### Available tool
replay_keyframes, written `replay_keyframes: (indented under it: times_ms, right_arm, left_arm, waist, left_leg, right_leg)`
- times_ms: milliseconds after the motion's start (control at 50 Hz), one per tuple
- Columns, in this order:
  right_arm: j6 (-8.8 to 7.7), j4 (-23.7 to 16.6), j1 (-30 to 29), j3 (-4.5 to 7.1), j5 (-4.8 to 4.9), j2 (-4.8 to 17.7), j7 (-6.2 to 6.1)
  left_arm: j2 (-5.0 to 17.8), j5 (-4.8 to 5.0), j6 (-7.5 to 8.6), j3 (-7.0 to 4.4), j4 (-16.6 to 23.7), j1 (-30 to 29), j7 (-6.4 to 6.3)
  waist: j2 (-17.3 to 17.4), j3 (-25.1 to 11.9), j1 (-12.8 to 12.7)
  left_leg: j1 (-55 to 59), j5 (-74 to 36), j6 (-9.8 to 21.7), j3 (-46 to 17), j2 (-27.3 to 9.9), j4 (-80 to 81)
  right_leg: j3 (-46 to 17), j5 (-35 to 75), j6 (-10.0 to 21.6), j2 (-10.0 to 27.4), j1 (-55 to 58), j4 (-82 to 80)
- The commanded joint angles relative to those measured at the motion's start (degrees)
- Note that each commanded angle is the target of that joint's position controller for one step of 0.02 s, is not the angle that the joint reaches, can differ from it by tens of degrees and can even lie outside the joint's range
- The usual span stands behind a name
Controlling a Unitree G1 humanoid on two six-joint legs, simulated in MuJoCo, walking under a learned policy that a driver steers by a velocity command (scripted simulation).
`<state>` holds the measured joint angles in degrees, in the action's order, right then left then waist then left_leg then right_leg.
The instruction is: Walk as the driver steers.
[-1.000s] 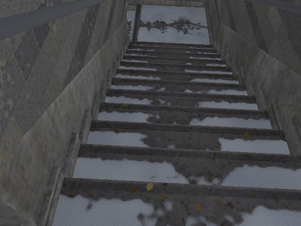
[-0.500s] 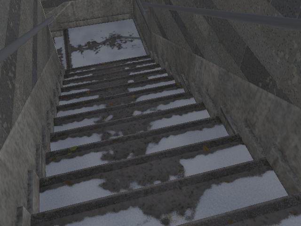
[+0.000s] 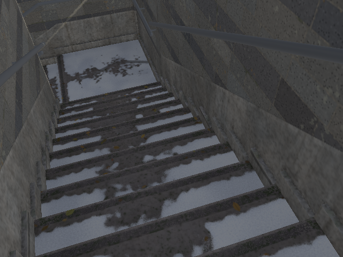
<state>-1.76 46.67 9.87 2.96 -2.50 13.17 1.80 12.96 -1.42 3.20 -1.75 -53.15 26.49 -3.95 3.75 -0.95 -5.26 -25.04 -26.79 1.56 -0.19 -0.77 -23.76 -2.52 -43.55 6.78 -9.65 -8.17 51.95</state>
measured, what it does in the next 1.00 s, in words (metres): goes down: left foot 0.15 m lower, then right foot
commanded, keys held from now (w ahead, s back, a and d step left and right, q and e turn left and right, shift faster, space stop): no key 0.88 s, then w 0.12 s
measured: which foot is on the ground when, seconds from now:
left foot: up 0.00-0.02, down 0.04-1.00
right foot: down 0.00-0.04, up 0.06-0.42, down 0.44-1.00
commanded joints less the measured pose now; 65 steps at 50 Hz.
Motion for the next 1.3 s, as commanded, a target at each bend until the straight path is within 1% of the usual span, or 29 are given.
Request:
replay_keyframes:
  times_ms: [20, 40, 60, 80, 100, 120, 140, 160, 180, 220, 300, 340, 380, 440, 460, 480, 520, 560, 680, 900, 960, 1000, 1060, 1120, 1140, 1160, 1180, 1220, 1300]
  right_arm:
    - [-1.94, 3.3, 16.2, 0.99, 0.35, 3.7, -1.58]
    - [-1.48, 7.8, 27.3, 1.51, 0.04, 5.8, -1.89]
    - [-1.8, 8.7, 29.8, 2.02, 0.07, 10.5, -1.07]
    - [-1.6, 6.6, 28.1, 1.98, 1.48, 10.6, 0.07]
    - [-1.17, 4.4, 24.4, 1.13, 2.5, 8.0, -0.27]
    - [-1.07, 3.5, 19.4, -0.43, 2.24, 5.1, -1.24]
    - [-1.38, 2.5, 13.4, -1.55, 2.77, 4.0, -1.89]
    - [-1.99, 3.9, 14.6, -1.55, 2.31, 5.6, -2.41]
    - [-2.15, 4.9, 14.3, -1.54, 2.11, 6.1, -2.54]
    - [-3.02, 4.7, 11.6, -2.71, 1.93, 4.2, -2.14]
    - [-3.39, 6.1, 11.7, -4.44, 2.9, 1.7, -3.0]
    - [-2.63, 6.1, 13.0, -3.95, 2.7, 3.3, -2.8]
    - [-1.49, 6.2, 13.7, -3.69, 1.92, 4.5, -2.06]
    - [0.16, 5.7, 13.1, -3.65, 0.27, 3.5, -1.96]
    - [-0.06, 5.2, 15.0, -3.85, 0.5, 2.0, -1.88]
    - [0.71, 6.8, 21.9, -4.04, 2.15, -0.1, -1.76]
    - [2.36, 7.4, 15.3, -3.07, 1.91, 3.6, -1.99]
    - [3.08, 7.3, 13.3, -2.97, 1.36, 2.8, -1.22]
    - [3.23, 9.8, 13.1, -2.56, 0.59, 2.5, -1.34]
    - [3.31, 13.3, 12.1, -2.87, 1.2, 1.4, -1.87]
    - [3.34, 13.0, 11.7, -2.18, 0.52, 2.4, -1.72]
    - [3.16, 11.8, 9.6, -2.35, 0.0, 1.3, -1.59]
    - [1.84, 11.9, 10.2, -2.28, 0.55, 0.8, -1.6]
    - [1.2, 16.0, 22.3, -2.28, 0.56, -1.0, -1.63]
    - [0.99, 17.9, 29.2, -1.55, 0.31, 1.4, -2.01]
    - [0.78, 18.0, 32.4, -0.07, 0.98, 7.7, -2.23]
    - [0.8, 17.5, 30.7, 0.3, 0.91, 8.4, -2.51]
    - [-0.17, 14.5, 22.7, 0.15, 0.58, 6.3, -2.62]
    - [-2.03, 14.2, 21.7, -0.43, 0.51, 3.3, -2.43]
  left_arm:
    - [5.6, 0.08, -0.46, -0.5, 0.6, 0.0, -0.92]
    - [5.7, 1.57, -0.38, -0.81, 0.4, 0.5, 0.28]
    - [2.6, 5.62, -0.7, -1.31, 0.6, 11.5, -0.05]
    - [3.8, 5.92, -1.12, -0.41, 0.6, 12.2, -1.66]
    - [5.0, 3.88, -1.44, -0.44, 1.7, 5.9, -2.17]
    - [5.1, 1.97, -1.97, -0.59, 2.2, 1.6, -1.68]
    - [5.5, 0.04, -3.31, -0.48, 3.8, -2.9, -0.63]
    - [3.0, -0.45, -5.1, 0.19, 4.0, -1.0, -0.27]
    - [3.1, -0.51, -6.53, 0.53, 4.1, -1.5, -0.55]
    - [5.7, 0.39, -6.48, -0.78, 2.9, -5.5, -0.61]
    - [0.1, 0.21, -6.01, 0.86, 2.2, -8.6, 2.34]
    - [-1.6, 1.1, -6.5, 1.81, 2.3, -13.3, 3.32]
    - [-0.8, 1.54, -7.18, 2.07, 2.2, -13.2, 3.44]
    - [1.4, 0.47, -5.65, 2.29, 1.0, -10.7, 3.1]
    - [4.3, -0.28, -4.23, 1.88, 0.7, -7.8, 2.81]
    - [6.4, 0.12, -4.17, 1.58, 0.2, -12.9, 2.62]
    - [2.6, 0.78, -3.4, 2.36, 1.0, -15.0, 3.59]
    - [2.7, 1.04, -3.5, 2.43, 0.3, -15.2, 3.27]
    - [2.0, 1.53, -3.52, 2.26, -2.2, -12.8, 2.75]
    - [1.6, 1.68, -3.22, 1.7, -7.4, -10.0, 2.29]
    - [5.7, 1.72, -4.39, -0.59, -8.4, -7.3, 2.5]
    - [7.0, 1.64, -4.82, -2.03, -9.5, -2.9, 2.7]
    - [6.2, 1.18, -4.07, -2.99, -9.2, -4.2, 2.73]
    - [5.4, 1.47, -4.06, -3.62, -6.1, -14.1, 2.9]
    - [3.1, 1.44, -3.67, -3.26, -4.4, -18.2, 2.93]
    - [-0.5, 2.06, -3.01, -2.39, -1.7, -21.1, 3.1]
    - [3.1, 0.05, -2.44, -2.83, -0.4, -23.6, 3.27]
    - [2.7, 0.62, -2.01, -2.81, -2.3, -20.4, 4.32]
    - [3.4, -0.01, -3.12, -3.56, -5.6, -15.0, 5.71]
  waist:
    - [-3.2, 0.8, 7.2]
    - [0.0, -3.6, 11.4]
    - [11.0, -13.5, 6.3]
    - [5.0, -18.5, 7.7]
    - [-2.9, -15.4, 8.6]
    - [-8.6, -9.3, 6.7]
    - [-11.1, -4.7, 4.3]
    - [-2.0, -2.7, 2.8]
    - [2.3, -1.5, 2.5]
    - [-3.3, 2.7, 1.5]
    - [2.1, 0.0, 0.8]
    - [7.6, 0.1, 4.7]
    - [8.5, 0.2, 5.0]
    - [1.9, 4.7, 3.6]
    - [-3.4, 1.7, 4.1]
    - [-11.6, 2.0, 9.6]
    - [-9.2, 3.5, 6.1]
    - [-10.3, 4.5, 6.7]
    - [-6.5, 3.6, 6.3]
    - [-4.9, 3.2, 6.4]
    - [-7.6, 5.5, 5.5]
    - [-9.8, 7.9, 3.4]
    - [-9.0, 7.7, 4.7]
    - [-8.0, 7.1, 11.9]
    - [-0.8, 8.0, 15.2]
    - [11.2, 8.8, 16.4]
    - [5.1, 15.4, 14.3]
    - [-1.0, 14.4, 9.0]
    - [0.0, 8.8, 5.6]
  left_leg:
    - [17.3, -9.9, 0.3, 5.0, 0.2, 11.8]
    - [34.0, -17.2, 1.6, 3.7, -3.3, 10.5]
    - [58.3, -59.8, 9.0, -11.0, -20.8, -14.0]
    - [61.2, -59.2, 13.9, -16.3, -26.3, -18.0]
    - [52.5, -44.4, 15.8, -15.3, -26.3, -11.6]
    - [39.9, -34.8, 15.6, -13.3, -24.3, -7.0]
    - [26.4, -18.5, 15.7, -12.0, -20.8, -1.8]
    - [17.8, -17.7, 20.4, -14.1, -23.9, -0.9]
    - [12.2, -9.3, 22.4, -16.7, -24.7, 1.5]
    - [2.6, -0.4, 16.5, -10.5, -15.2, 2.5]
    - [3.4, 4.4, 9.2, 0.5, -6.9, 2.2]
    - [5.0, 12.7, 6.6, -1.8, -6.4, 4.4]
    - [3.0, 21.6, 6.8, -4.8, -8.3, 5.9]
    - [-1.2, 36.2, 5.4, -8.1, -8.3, 4.9]
    - [-1.3, 43.9, 3.0, -7.3, -6.7, 0.8]
    - [2.1, 46.8, 2.1, -4.4, -3.6, 3.9]
    - [12.9, 44.0, 0.3, -3.4, -1.5, 2.4]
    - [16.0, 42.5, 0.2, -3.4, -2.3, 2.7]
    - [16.4, 39.2, -0.2, -3.6, -2.9, 4.8]
    - [17.6, 40.6, -0.5, -3.2, -3.6, 5.7]
    - [11.4, 54.8, 1.2, 1.6, 1.2, -1.7]
    - [3.9, 54.9, 1.8, 4.3, 2.6, -8.5]
    - [6.9, 50.2, 2.5, 3.1, 1.3, -12.3]
    - [27.8, 49.0, 4.2, 4.1, 3.0, -4.1]
    - [36.8, 54.7, 5.8, -4.6, -2.6, 2.5]
    - [37.8, 73.0, 10.2, -29.4, -16.4, 15.5]
    - [31.1, 73.9, 13.2, -35.4, -21.1, 18.1]
    - [27.0, 65.5, 11.9, -28.1, -17.7, 18.9]
    - [23.4, 41.6, 10.3, -12.4, -11.2, 15.4]
  right_leg:
    - [-6.5, 52.5, 3.0, 8.5, -4.9, 17.9]
    - [-2.4, 38.3, 0.8, 5.2, -15.3, 34.2]
    - [0.2, -13.6, -3.5, -2.6, -34.6, 62.4]
    - [-3.6, -13.0, -2.8, 0.3, -44.6, 71.5]
    - [-3.8, -7.2, -3.1, 2.2, -47.7, 72.1]
    - [-3.9, 0.6, -3.6, 3.6, -46.0, 66.4]
    - [-3.3, 9.9, -3.4, 5.5, -42.2, 59.4]
    - [-3.7, 12.3, -4.0, 6.1, -38.9, 57.8]
    - [-3.6, 13.0, -4.5, 7.0, -37.8, 55.8]
    - [-4.9, 24.6, -5.8, 7.0, -34.4, 42.3]
    - [0.1, 41.0, -7.7, 9.9, -20.6, 3.8]
    - [3.8, 37.1, -8.1, 8.3, -12.2, -9.0]
    - [4.6, 30.3, -8.0, 7.4, -4.9, -11.0]
    - [0.2, 34.9, -6.1, 11.3, 4.9, -26.7]
    - [-9.4, 48.7, -4.6, 20.3, 11.0, -29.9]
    - [-10.2, 53.4, 0.0, 22.4, 5.2, -27.1]
    - [-9.3, 31.8, -1.4, 18.0, -7.4, -33.3]
    - [-8.2, 22.7, -3.3, 15.9, -10.8, -36.4]
    - [-7.6, 27.7, -2.8, 16.0, -7.5, -36.5]
    - [-7.0, 26.4, -2.9, 14.8, -4.9, -37.2]
    - [-9.6, 4.2, 0.2, 14.3, -4.9, -37.7]
    - [-17.2, -4.0, 4.1, 19.3, -3.4, -41.0]
    - [-19.7, 2.5, 6.5, 21.9, -8.2, -42.1]
    - [-10.7, 3.2, 3.8, 16.2, -25.8, -34.7]
    - [-5.2, 6.0, 1.6, 12.0, -36.6, -22.2]
    - [5.3, 12.0, -1.7, 4.4, -45.5, -5.8]
    - [2.7, 16.2, -2.0, 8.5, -48.4, -1.5]
    - [0.3, 25.6, -3.5, 11.8, -42.9, -0.4]
    - [2.3, 40.0, -4.3, 12.0, -34.4, 3.3]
